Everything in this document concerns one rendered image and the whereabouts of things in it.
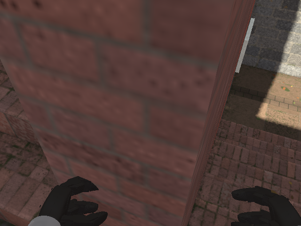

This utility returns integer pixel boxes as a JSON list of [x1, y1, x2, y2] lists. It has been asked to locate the robot right hand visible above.
[[230, 186, 301, 226]]

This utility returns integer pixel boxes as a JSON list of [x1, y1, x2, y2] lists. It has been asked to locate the left robot forearm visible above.
[[28, 216, 61, 226]]

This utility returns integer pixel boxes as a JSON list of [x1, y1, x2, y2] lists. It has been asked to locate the robot left hand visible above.
[[39, 176, 108, 226]]

